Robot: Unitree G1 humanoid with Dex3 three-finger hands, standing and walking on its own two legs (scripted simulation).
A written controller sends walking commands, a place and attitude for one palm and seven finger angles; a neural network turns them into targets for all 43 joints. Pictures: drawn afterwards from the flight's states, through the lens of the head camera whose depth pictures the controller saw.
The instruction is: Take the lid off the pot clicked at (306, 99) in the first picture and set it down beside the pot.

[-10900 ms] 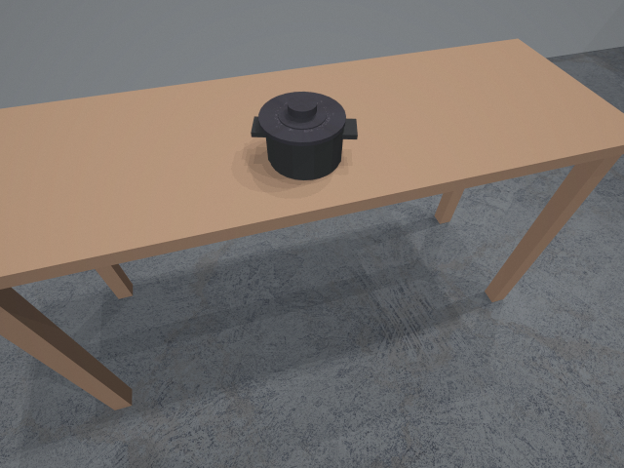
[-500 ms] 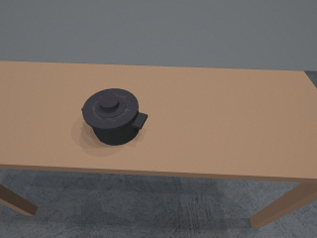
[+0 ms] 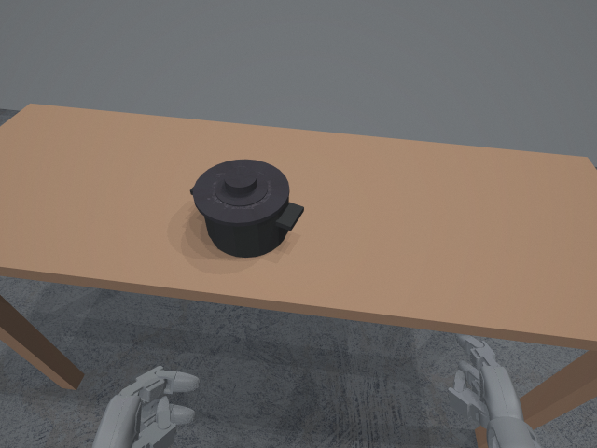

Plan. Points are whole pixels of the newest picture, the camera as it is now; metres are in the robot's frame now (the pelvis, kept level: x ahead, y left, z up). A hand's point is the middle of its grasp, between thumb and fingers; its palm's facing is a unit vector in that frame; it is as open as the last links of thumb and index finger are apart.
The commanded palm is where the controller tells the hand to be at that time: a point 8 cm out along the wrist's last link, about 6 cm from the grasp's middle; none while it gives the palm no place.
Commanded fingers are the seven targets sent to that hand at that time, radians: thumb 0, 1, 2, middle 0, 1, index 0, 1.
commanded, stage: lift the closed hand beside the body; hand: left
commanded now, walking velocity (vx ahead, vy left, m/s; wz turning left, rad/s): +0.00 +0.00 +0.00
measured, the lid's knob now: (240, 180) +0.49 +0.15 +0.09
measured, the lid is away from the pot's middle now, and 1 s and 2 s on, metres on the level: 0.01 0.01 0.01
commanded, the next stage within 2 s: raise the hand higher, near the body in 0.20 s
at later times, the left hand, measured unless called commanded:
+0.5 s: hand (95, 419) +0.14 +0.25 +0.03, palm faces +0.22 -0.91 -0.36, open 3.1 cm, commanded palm +0.09 +0.29 +0.07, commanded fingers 0.00 0.90 0.90 -1.30 -1.50 -1.30 -1.50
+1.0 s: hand (78, 352) +0.18 +0.25 +0.11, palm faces +0.28 -0.87 -0.40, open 3.1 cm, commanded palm +0.13 +0.30 +0.13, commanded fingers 0.00 0.90 0.90 -1.30 -1.50 -1.30 -1.50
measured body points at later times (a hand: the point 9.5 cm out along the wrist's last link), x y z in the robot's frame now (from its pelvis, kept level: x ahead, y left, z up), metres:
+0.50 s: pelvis +0.00 +0.03 +0.00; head +0.00 +0.02 +0.45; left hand +0.12 +0.29 +0.05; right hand +0.19 -0.19 -0.07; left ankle +0.01 +0.10 -0.74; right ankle +0.02 -0.09 -0.74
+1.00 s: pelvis +0.02 +0.03 +0.00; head +0.01 +0.02 +0.45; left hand +0.16 +0.30 +0.13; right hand +0.23 -0.16 -0.07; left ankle +0.01 +0.10 -0.74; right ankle +0.02 -0.09 -0.74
